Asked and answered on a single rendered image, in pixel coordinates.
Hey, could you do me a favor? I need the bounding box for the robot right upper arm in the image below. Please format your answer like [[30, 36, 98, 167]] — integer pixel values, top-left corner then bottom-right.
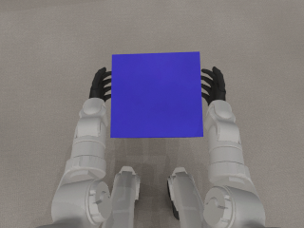
[[203, 184, 280, 228]]

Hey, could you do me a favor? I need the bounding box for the right robot hand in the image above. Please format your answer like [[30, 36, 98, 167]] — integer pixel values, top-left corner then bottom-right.
[[200, 66, 226, 106]]

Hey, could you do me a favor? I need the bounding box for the robot left shin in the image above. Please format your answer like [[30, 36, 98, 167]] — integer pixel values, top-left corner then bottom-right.
[[113, 165, 136, 183]]

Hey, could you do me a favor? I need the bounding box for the robot right forearm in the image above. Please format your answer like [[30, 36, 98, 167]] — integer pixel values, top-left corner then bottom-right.
[[203, 100, 266, 217]]

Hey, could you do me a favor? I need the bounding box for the carton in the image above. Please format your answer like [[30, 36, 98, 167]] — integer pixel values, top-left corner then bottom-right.
[[110, 51, 203, 139]]

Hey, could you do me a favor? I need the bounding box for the robot left upper arm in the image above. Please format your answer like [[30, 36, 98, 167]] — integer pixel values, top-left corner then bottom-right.
[[35, 179, 112, 228]]

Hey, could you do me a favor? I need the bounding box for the robot right thigh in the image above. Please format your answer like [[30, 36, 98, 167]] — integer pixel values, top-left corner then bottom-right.
[[167, 171, 212, 228]]

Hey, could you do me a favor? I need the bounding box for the left robot hand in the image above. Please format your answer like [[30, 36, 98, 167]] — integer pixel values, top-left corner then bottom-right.
[[88, 67, 112, 102]]

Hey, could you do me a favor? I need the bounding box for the robot left forearm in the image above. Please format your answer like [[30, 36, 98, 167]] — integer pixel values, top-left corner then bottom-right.
[[51, 98, 109, 216]]

